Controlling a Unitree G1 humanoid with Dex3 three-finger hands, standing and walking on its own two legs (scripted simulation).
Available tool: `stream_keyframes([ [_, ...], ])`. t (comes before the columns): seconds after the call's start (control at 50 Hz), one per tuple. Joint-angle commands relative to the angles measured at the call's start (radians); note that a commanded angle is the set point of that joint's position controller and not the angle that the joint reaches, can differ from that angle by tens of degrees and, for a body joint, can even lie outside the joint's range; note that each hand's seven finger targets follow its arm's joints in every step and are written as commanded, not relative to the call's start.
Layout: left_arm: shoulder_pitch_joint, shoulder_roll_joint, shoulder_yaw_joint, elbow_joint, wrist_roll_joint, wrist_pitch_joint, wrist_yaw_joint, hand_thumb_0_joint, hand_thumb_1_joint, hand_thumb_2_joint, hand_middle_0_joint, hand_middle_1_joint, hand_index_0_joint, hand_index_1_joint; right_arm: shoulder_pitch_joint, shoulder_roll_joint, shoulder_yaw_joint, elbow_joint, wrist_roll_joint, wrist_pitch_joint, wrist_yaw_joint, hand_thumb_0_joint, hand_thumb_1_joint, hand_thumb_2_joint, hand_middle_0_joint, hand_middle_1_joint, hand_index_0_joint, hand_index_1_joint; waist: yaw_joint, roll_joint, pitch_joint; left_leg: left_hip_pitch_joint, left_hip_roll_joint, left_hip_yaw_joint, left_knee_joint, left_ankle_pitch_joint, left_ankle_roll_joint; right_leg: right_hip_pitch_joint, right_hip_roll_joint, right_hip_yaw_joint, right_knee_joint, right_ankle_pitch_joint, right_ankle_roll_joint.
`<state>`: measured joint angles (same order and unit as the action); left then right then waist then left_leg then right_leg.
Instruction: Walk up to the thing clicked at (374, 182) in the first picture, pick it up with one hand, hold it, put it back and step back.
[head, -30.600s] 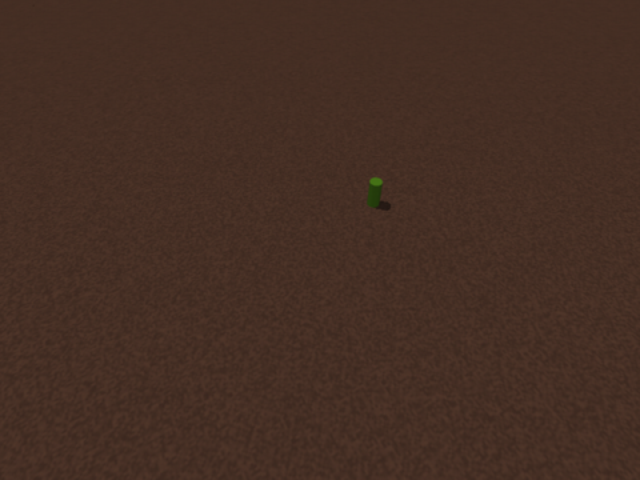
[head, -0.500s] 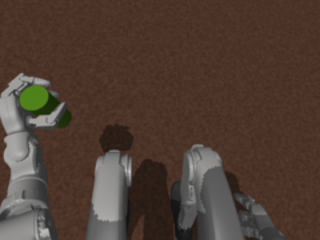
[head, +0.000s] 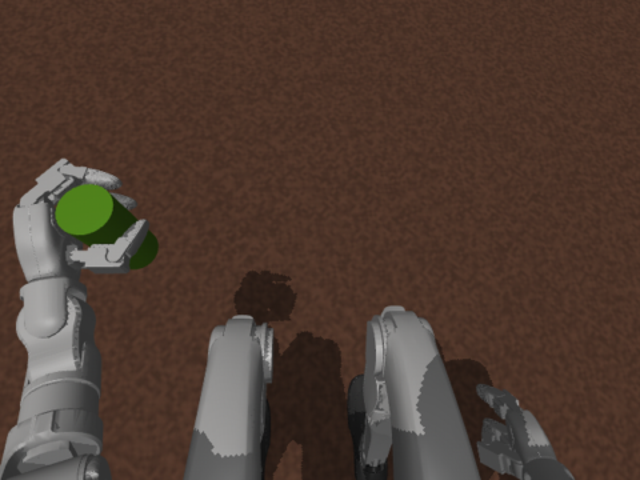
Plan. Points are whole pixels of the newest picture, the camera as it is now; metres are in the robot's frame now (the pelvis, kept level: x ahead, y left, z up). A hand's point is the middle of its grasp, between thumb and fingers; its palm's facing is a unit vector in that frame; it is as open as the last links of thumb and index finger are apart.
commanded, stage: lift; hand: left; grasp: from the side
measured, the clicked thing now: (114, 231) +0.40 +0.25 -0.04
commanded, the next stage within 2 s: hold in 1.64 s
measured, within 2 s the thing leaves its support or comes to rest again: neither
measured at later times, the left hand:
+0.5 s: hand (34, 153) +0.38 +0.22 +0.17, palm faces +0.27 -0.96 -0.05, open 8.1 cm
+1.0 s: hand out of the picture +0.38 +0.21 +0.27, palm faces +0.26 -0.96 -0.05, open 8.1 cm
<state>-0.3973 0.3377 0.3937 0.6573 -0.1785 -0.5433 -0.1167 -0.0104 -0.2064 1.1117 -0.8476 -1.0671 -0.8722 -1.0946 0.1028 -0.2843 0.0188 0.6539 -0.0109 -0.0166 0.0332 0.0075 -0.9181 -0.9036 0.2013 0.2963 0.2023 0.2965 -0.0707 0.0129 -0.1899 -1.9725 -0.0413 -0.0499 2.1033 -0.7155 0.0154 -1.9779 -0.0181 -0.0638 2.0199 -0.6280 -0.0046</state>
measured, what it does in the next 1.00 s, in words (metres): rises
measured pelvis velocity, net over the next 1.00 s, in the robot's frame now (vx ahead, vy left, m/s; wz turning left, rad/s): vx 0.06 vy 0.00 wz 0.03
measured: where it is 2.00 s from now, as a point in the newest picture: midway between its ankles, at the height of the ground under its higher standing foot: (309, 462)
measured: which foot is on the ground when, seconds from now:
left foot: down 0.00-1.00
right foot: down 0.00-1.00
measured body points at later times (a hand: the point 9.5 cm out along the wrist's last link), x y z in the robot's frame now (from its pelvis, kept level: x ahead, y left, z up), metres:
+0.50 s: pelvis +0.03 +0.00 +0.14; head +0.16 +0.02 +0.57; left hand +0.36 +0.27 +0.17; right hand +0.20 -0.24 +0.02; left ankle +0.07 +0.11 -0.40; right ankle +0.10 -0.12 -0.40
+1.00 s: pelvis +0.06 +0.00 +0.24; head +0.14 +0.02 +0.68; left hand +0.36 +0.26 +0.28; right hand +0.20 -0.23 +0.13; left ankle +0.07 +0.11 -0.40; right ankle +0.10 -0.12 -0.40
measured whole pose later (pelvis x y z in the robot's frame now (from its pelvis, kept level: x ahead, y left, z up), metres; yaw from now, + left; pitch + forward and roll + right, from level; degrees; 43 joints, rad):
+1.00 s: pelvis +0.06 +0.00 +0.24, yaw +2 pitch +16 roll -3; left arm -0.06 0.20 0.15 0.31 -0.14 -0.33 0.08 -0.01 -0.21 1.12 -0.84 -1.09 -0.87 -1.10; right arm 0.23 -0.21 0.02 0.63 0.01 -0.06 -0.03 0.01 -0.90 -0.90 0.20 0.30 0.20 0.30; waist -0.02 0.01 -0.13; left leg -0.96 -0.02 -0.05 1.23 -0.56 0.02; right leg -0.96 0.01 -0.04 1.17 -0.49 0.00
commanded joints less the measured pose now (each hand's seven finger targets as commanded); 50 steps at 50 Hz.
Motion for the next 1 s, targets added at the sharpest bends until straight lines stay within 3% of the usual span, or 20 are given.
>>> stream_keyframes([
  [0.0,-0.239,0.206,0.033,-0.37,-0.036,-0.064,0.017,0.0,0.277,1.284,-1.293,-1.423,-1.317,-1.416,0.08,-0.19,-0.075,-0.104,0.016,-0.032,-0.024,0.0,-0.908,-0.899,0.2,0.3,0.2,0.3,0.017,0.138,-0.621,0.472,0.002,-0.024,-0.382,0.141,0.006,0.422,0.014,0.011,-0.262,0.122,-0.042],
  [0.02,-0.188,0.189,0.028,-0.34,-0.036,-0.051,0.022,0.0,0.256,1.29,-1.302,-1.432,-1.324,-1.427,0.075,-0.188,-0.077,-0.105,0.019,-0.034,-0.026,0.0,-0.911,-0.9,0.2,0.3,0.2,0.3,0.018,0.111,-0.604,0.476,0.003,-0.023,-0.39,0.146,0.009,0.446,0.013,0.013,-0.278,0.126,-0.038],
  [0.08,-0.196,0.222,0.051,-0.474,-0.041,-0.029,0.053,0.0,0.216,1.284,-1.299,-1.43,-1.321,-1.426,0.078,-0.174,-0.08,-0.122,0.028,-0.035,-0.031,0.0,-0.908,-0.899,0.2,0.3,0.199,0.3,0.035,0.11,-0.64,0.506,0.001,-0.008,-0.42,0.155,0.014,0.536,0.016,0.028,-0.334,0.131,-0.037],
  [0.12,-0.158,0.154,-0.014,-0.492,-0.044,-0.002,0.06,0.0,0.235,1.289,-1.28,-1.424,-1.304,-1.419,0.071,-0.167,-0.082,-0.131,0.036,-0.039,-0.035,0.0,-0.905,-0.899,0.2,0.299,0.2,0.299,0.016,0.092,-0.613,0.539,0.003,-0.014,-0.452,0.16,0.014,0.551,0.017,0.028,-0.367,0.14,-0.036],
  [0.18,-0.12,0.182,-0.005,-0.568,-0.029,0.026,0.087,0.0,0.255,1.292,-1.269,-1.415,-1.292,-1.411,0.077,-0.16,-0.088,-0.135,0.044,-0.039,-0.046,0.0,-0.9,-0.898,0.2,0.3,0.2,0.3,0.038,0.117,-0.638,0.637,0.008,-0.022,-0.508,0.195,0.007,0.596,0.017,0.033,-0.411,0.163,-0.038],
  [0.24,-0.032,0.095,-0.066,-0.565,-0.038,0.065,0.098,0.0,0.253,1.286,-1.259,-1.411,-1.284,-1.405,0.079,-0.151,-0.085,-0.139,0.05,-0.044,-0.051,0.0,-0.9,-0.897,0.2,0.299,0.2,0.299,0.024,0.105,-0.593,0.717,0.013,-0.038,-0.56,0.242,0.001,0.619,0.019,0.027,-0.456,0.196,-0.038],
  [0.28,-0.017,0.13,-0.041,-0.618,-0.037,0.082,0.116,0.0,0.237,1.284,-1.264,-1.412,-1.288,-1.406,0.088,-0.146,-0.087,-0.134,0.052,-0.046,-0.058,0.0,-0.903,-0.897,0.2,0.299,0.2,0.299,0.044,0.1,-0.608,0.762,0.013,-0.03,-0.586,0.283,0.003,0.689,0.02,0.032,-0.497,0.229,-0.036],
  [0.36,0.054,0.085,-0.086,-0.669,-0.03,0.118,0.145,0.0,0.202,1.284,-1.249,-1.407,-1.273,-1.402,0.086,-0.116,-0.076,-0.143,0.054,-0.048,-0.067,0.0,-0.899,-0.897,0.2,0.3,0.2,0.3,0.033,0.06,-0.563,0.794,0.011,-0.018,-0.653,0.291,0.009,0.823,0.024,0.039,-0.591,0.254,-0.027],
  [0.38,0.035,0.108,-0.069,-0.723,-0.029,0.119,0.152,0.0,0.215,1.282,-1.237,-1.394,-1.261,-1.389,0.096,-0.122,-0.082,-0.145,0.054,-0.049,-0.071,0.0,-0.894,-0.896,0.2,0.3,0.2,0.3,0.039,0.069,-0.573,0.829,0.013,-0.017,-0.674,0.315,0.009,0.856,0.025,0.04,-0.609,0.277,-0.027],
  [0.44,0.072,0.051,-0.105,-0.685,-0.028,0.134,0.165,0.0,0.214,1.284,-1.24,-1.392,-1.261,-1.39,0.087,-0.1,-0.071,-0.147,0.056,-0.055,-0.077,0.0,-0.893,-0.896,0.2,0.3,0.2,0.3,0.026,0.042,-0.475,0.855,0.016,-0.024,-0.747,0.25,0.009,0.883,0.029,0.039,-0.681,0.225,-0.023],
  [0.52,0.101,0.038,-0.127,-0.602,-0.011,0.144,0.169,0.0,0.225,1.263,-1.241,-1.383,-1.263,-1.38,0.085,-0.091,-0.067,-0.144,0.053,-0.066,-0.084,0.0,-0.895,-0.895,0.2,0.3,0.2,0.3,0.02,0.015,-0.375,0.881,0.015,-0.015,-0.801,0.246,0.014,0.955,0.029,0.042,-0.761,0.232,-0.018],
  [0.6,0.06,0.061,-0.136,-0.659,0.017,0.138,0.179,0.0,0.235,1.248,-1.237,-1.373,-1.26,-1.368,0.102,-0.085,-0.065,-0.147,0.045,-0.068,-0.084,0.0,-0.896,-0.895,0.2,0.3,0.2,0.3,0.038,0.071,-0.365,1.007,0.018,-0.016,-0.876,0.298,0.003,1.014,0.025,0.042,-0.818,0.268,-0.023],
  [0.64,0.119,0.0,-0.171,-0.604,0.016,0.143,0.176,0.0,0.242,1.245,-1.218,-1.359,-1.24,-1.354,0.106,-0.081,-0.06,-0.154,0.042,-0.071,-0.078,0.0,-0.891,-0.894,0.2,0.3,0.2,0.3,0.038,0.06,-0.333,1.054,0.023,-0.03,-0.926,0.327,-0.005,1.028,0.028,0.031,-0.843,0.282,-0.025],
  [0.68,0.058,0.045,-0.146,-0.68,0.016,0.129,0.18,0.0,0.288,1.229,-1.218,-1.343,-1.237,-1.338,0.11,-0.087,-0.063,-0.147,0.038,-0.073,-0.077,0.0,-0.891,-0.894,0.2,0.3,0.2,0.3,0.058,0.123,-0.377,1.156,0.032,-0.046,-0.969,0.369,-0.019,1.036,0.028,0.024,-0.852,0.298,-0.03],
  [0.72,0.088,0.008,-0.182,-0.641,0.016,0.133,0.176,0.0,0.273,1.235,-1.217,-1.344,-1.236,-1.341,0.109,-0.079,-0.055,-0.151,0.036,-0.076,-0.073,0.0,-0.894,-0.896,0.2,0.3,0.2,0.3,0.044,0.087,-0.334,1.15,0.032,-0.046,-0.993,0.365,-0.015,1.08,0.032,0.019,-0.885,0.309,-0.027],
  [0.74,0.075,0.041,-0.148,-0.662,0.017,0.126,0.183,0.0,0.246,1.234,-1.242,-1.357,-1.258,-1.357,0.111,-0.077,-0.056,-0.144,0.035,-0.08,-0.074,0.0,-0.902,-0.897,0.2,0.3,0.2,0.3,0.055,0.092,-0.331,1.152,0.027,-0.038,-1.0,0.362,-0.012,1.105,0.029,0.024,-0.899,0.313,-0.025],
  [0.82,0.1,-0.01,-0.179,-0.589,0.017,0.121,0.187,0.0,0.243,1.228,-1.235,-1.35,-1.249,-1.351,0.11,-0.069,-0.051,-0.139,0.03,-0.086,-0.073,0.0,-0.904,-0.898,0.2,0.3,0.2,0.3,0.041,0.045,-0.26,1.156,0.029,-0.034,-1.046,0.319,-0.006,1.142,0.033,0.023,-0.956,0.289,-0.019],
  [0.84,0.034,0.025,-0.162,-0.664,0.02,0.111,0.195,0.0,0.253,1.233,-1.237,-1.346,-1.249,-1.35,0.112,-0.072,-0.056,-0.147,0.03,-0.087,-0.074,0.0,-0.901,-0.898,0.2,0.3,0.199,0.3,0.042,0.058,-0.292,1.173,0.027,-0.026,-1.055,0.317,-0.004,1.168,0.031,0.027,-0.972,0.292,-0.019],
  [0.88,0.089,-0.023,-0.209,-0.603,0.032,0.118,0.194,0.0,0.242,1.219,-1.234,-1.336,-1.246,-1.339,0.106,-0.064,-0.047,-0.149,0.025,-0.087,-0.072,0.0,-0.902,-0.898,0.199,0.3,0.199,0.3,0.038,0.051,-0.251,1.186,0.029,-0.032,-1.088,0.315,-0.007,1.181,0.031,0.023,-0.987,0.293,-0.019],
  [0.98,0.075,-0.014,-0.209,-0.635,0.029,0.113,0.193,0.0,0.27,1.224,-1.23,-1.333,-1.24,-1.338,0.119,-0.07,-0.053,-0.143,0.023,-0.092,-0.075,0.0,-0.902,-0.899,0.199,0.3,0.199,0.3,0.046,0.044,-0.272,1.265,0.029,-0.023,-1.121,0.382,-0.009,1.25,0.033,0.02,-1.028,0.35,-0.02],
])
